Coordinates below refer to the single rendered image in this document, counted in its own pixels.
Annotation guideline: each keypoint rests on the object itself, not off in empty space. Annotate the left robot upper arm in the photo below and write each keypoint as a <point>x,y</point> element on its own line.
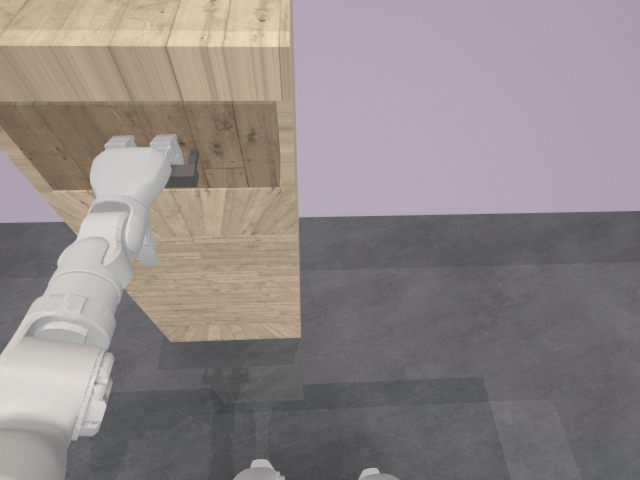
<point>51,392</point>

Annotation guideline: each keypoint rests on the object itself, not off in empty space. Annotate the robot left forearm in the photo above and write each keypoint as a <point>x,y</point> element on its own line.
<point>82,296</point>

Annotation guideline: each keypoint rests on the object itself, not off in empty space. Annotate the cabinet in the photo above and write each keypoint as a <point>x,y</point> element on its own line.
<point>228,258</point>

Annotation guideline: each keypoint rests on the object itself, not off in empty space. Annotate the handle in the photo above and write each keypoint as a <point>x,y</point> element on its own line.
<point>182,175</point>

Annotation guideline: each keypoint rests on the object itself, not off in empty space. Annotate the drawer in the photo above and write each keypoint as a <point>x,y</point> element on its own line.
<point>238,141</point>

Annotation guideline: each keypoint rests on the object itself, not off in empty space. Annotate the left robot shin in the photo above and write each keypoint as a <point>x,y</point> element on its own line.
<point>261,463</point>

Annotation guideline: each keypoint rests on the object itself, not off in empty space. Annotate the robot left hand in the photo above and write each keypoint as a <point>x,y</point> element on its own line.
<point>140,173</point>

